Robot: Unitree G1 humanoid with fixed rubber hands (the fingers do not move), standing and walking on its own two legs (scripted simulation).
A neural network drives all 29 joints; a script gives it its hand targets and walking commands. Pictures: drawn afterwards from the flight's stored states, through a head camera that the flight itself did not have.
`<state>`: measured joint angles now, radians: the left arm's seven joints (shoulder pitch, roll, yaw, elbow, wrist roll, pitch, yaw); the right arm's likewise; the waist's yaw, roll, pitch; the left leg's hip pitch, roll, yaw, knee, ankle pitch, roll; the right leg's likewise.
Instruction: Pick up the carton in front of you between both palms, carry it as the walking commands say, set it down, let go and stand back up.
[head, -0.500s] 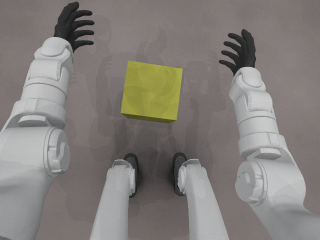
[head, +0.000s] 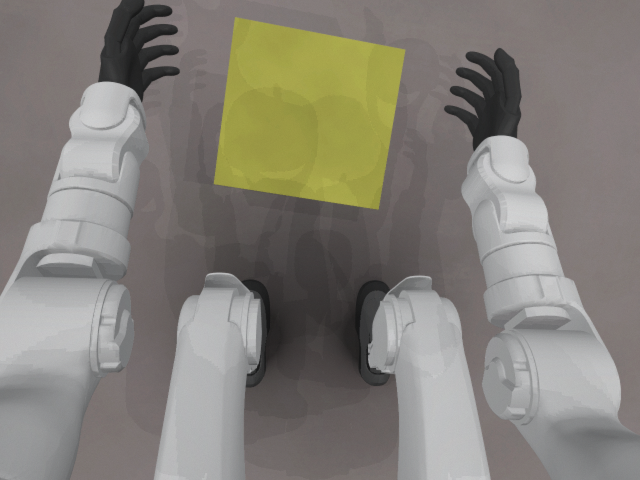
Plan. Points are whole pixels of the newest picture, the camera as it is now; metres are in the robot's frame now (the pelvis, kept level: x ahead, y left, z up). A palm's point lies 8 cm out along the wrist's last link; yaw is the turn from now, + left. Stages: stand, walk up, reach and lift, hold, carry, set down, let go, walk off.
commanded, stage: reach and lift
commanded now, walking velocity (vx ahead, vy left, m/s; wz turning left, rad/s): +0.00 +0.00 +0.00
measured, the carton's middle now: (306, 133) +0.49 +0.03 -0.35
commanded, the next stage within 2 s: none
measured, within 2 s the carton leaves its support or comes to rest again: leaves its support in 1.22 s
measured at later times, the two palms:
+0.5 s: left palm (183, 104) +0.51 +0.21 -0.30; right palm (447, 131) +0.50 -0.17 -0.28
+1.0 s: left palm (200, 97) +0.52 +0.18 -0.28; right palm (422, 127) +0.50 -0.12 -0.27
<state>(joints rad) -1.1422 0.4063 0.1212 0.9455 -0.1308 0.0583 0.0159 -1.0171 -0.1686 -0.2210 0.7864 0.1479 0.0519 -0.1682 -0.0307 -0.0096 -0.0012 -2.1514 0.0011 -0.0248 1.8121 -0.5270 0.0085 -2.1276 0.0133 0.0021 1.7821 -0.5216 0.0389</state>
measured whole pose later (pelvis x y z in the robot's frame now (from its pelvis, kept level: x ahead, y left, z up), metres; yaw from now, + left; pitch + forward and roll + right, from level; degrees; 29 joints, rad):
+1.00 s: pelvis -0.03 +0.00 -0.10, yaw -1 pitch +38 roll -4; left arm -1.54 0.40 -0.07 1.28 -0.21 0.01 0.08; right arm -1.44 -0.18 -0.16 1.16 0.24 -0.01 -0.22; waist -0.02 -0.06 0.33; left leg -2.29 0.01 -0.04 2.16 -0.54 0.02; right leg -2.26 0.04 0.00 2.12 -0.52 0.05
